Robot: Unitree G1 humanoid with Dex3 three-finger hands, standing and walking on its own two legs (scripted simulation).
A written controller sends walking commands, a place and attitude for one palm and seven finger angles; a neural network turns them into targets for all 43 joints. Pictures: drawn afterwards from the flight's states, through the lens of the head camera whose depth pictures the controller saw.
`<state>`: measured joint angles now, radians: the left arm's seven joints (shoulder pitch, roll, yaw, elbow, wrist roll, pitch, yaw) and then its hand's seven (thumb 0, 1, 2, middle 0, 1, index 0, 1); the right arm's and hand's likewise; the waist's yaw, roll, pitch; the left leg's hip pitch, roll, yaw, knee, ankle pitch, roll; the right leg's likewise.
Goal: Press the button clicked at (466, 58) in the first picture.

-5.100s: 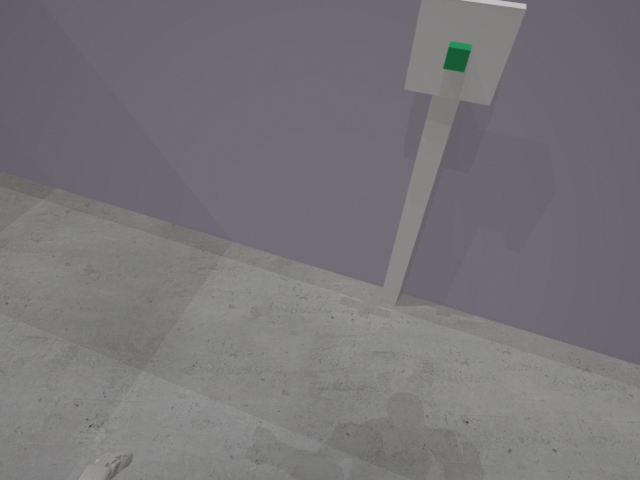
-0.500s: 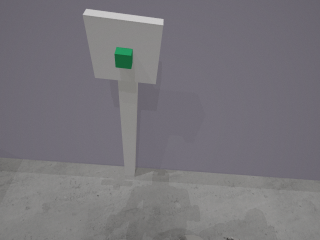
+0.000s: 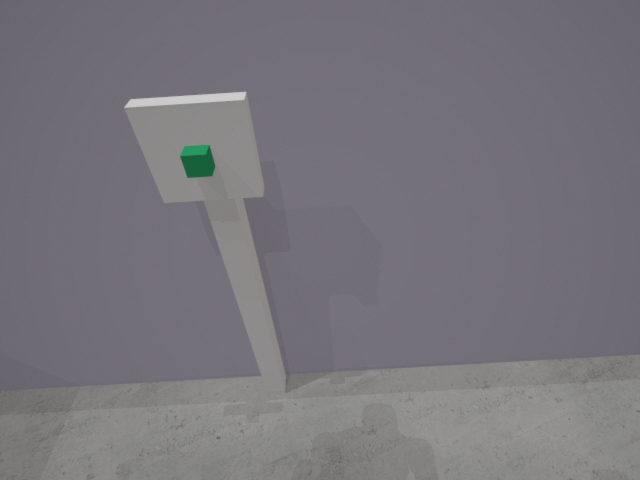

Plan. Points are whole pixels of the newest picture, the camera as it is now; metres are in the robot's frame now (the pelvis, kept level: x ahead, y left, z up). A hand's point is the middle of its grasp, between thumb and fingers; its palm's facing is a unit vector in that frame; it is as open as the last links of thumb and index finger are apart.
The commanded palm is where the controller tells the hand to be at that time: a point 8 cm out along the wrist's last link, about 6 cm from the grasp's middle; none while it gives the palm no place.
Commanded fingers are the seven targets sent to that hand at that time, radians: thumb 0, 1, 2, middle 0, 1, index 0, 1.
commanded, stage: come to a stop and stand still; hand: left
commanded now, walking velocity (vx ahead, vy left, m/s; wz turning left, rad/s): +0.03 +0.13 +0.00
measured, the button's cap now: (198, 160) +0.56 +0.22 +0.15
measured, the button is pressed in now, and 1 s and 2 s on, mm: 0 0 0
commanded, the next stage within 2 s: look again from close up in 1.40 s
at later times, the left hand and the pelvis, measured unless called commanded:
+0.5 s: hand out of the picture -0.02 +0.20 -0.20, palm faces +0.06 -0.99 -0.13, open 7.3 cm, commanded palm none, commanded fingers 0.00 0.90 0.90 -0.20 -0.30 -0.20 -0.30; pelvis +0.02 +0.05 -0.01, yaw +0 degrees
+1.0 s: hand out of the picture -0.01 +0.22 -0.19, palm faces +0.02 -0.98 -0.19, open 7.3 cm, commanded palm none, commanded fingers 0.00 0.90 0.90 -0.20 -0.30 -0.20 -0.30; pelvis +0.00 +0.05 -0.01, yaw +0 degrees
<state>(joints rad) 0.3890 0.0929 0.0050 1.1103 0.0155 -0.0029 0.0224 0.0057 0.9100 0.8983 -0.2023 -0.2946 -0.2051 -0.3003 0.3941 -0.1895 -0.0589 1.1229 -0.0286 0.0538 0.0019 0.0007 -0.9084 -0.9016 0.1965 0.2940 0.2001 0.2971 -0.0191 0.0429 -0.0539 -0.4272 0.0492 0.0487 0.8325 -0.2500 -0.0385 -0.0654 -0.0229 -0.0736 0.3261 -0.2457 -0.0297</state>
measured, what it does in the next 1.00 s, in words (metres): steps on the spot: left foot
